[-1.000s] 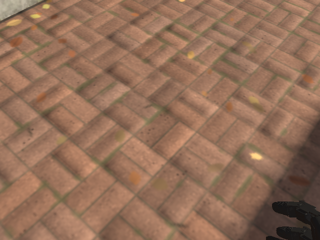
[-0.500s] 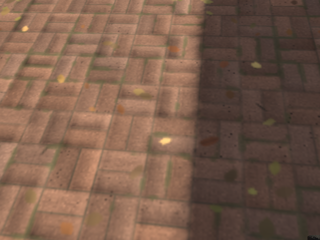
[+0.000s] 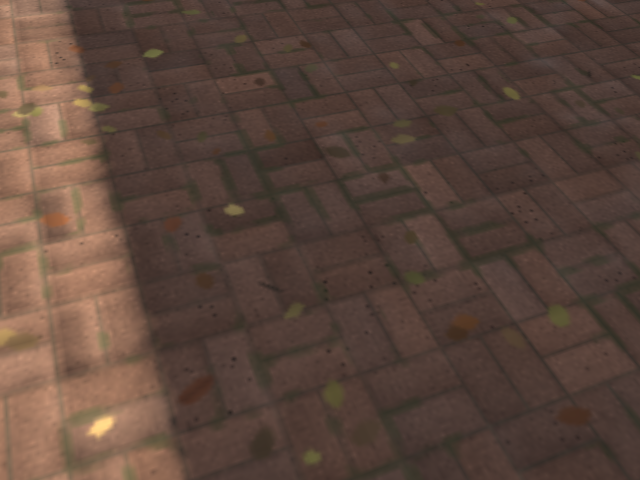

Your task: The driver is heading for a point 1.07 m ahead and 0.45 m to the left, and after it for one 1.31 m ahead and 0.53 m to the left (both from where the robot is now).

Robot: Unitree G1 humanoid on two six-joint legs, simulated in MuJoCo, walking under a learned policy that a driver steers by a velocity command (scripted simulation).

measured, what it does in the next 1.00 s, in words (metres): walks ahead, turning left: right foot, then left foot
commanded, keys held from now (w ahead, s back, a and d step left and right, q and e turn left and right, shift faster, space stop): w+q+shift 1.00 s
